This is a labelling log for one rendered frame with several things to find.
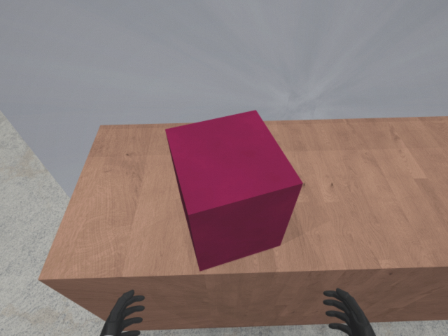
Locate robot right hand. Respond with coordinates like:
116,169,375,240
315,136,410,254
323,288,376,336

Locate carton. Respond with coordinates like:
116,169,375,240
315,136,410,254
165,110,303,271

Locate pedestal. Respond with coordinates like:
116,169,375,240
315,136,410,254
38,116,448,331

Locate robot left hand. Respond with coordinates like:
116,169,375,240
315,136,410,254
100,290,145,336

